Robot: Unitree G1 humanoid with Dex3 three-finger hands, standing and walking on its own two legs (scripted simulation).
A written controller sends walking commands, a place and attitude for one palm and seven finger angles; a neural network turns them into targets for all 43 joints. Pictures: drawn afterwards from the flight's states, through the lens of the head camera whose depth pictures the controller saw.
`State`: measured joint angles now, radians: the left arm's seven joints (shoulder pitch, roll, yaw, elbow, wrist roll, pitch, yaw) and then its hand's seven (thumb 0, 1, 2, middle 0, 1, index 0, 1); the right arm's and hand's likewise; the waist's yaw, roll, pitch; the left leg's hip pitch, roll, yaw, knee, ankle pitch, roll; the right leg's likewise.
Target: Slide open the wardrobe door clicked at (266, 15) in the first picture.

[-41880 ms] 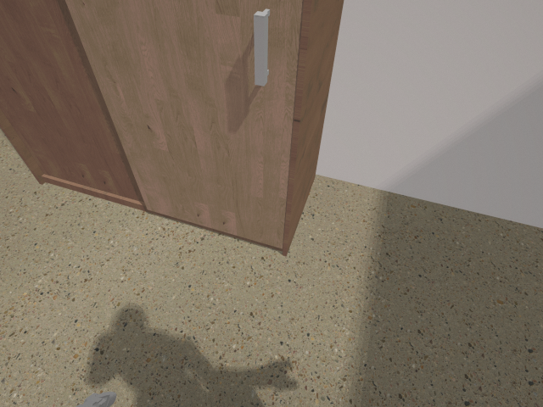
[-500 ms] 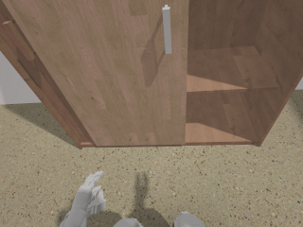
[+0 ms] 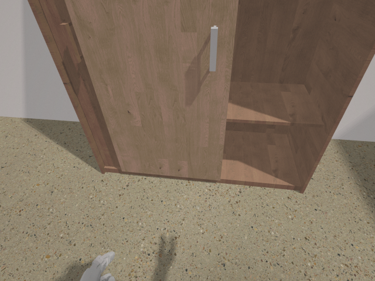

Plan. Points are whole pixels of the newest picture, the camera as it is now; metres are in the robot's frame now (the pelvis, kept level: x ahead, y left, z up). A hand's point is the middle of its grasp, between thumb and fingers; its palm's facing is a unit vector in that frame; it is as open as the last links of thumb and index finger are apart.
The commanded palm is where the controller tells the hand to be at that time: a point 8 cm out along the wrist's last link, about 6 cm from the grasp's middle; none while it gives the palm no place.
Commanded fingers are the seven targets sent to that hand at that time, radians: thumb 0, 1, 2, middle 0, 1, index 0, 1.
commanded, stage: stop stepping back and stand still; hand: right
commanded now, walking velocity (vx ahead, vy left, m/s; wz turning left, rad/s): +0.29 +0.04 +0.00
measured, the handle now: (213, 48) +0.93 -0.03 +0.16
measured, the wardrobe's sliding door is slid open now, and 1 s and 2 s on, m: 0.51 0.51 0.51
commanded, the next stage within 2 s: let the arm hang, fingers relaxed in 1.02 s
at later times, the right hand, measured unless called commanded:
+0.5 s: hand out of the picture +0.06 -0.26 +0.18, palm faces +0.48 +0.78 -0.42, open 7.4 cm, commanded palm +0.01 -0.30 +0.20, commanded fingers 0.00 -0.90 -0.90 0.20 0.30 0.20 0.30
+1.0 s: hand out of the picture +0.05 -0.25 +0.18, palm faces +0.47 +0.76 -0.45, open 7.4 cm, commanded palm -0.01 -0.30 +0.20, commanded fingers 0.00 -0.90 -0.90 0.20 0.30 0.20 0.30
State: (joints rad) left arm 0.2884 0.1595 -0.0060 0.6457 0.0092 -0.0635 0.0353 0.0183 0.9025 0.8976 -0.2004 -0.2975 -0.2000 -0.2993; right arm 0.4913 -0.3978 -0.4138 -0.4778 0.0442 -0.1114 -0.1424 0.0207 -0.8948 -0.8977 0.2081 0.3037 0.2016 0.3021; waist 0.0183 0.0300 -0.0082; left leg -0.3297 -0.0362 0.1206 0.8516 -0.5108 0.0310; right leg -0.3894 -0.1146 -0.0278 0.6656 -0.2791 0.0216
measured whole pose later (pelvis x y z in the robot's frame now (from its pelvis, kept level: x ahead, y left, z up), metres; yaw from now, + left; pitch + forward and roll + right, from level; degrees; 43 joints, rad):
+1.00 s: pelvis -0.14 +0.01 +0.01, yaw -3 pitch -2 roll +0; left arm 0.23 0.19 0.00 0.66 0.00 -0.12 0.05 0.02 0.90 0.90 -0.20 -0.30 -0.20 -0.30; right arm 0.53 -0.38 -0.38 -0.51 0.02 -0.18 -0.16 0.02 -0.89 -0.90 0.22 0.30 0.21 0.30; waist 0.00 -0.01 0.03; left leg -0.30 -0.01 0.06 0.58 -0.24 0.03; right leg -0.29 -0.05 -0.05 0.63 -0.33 0.00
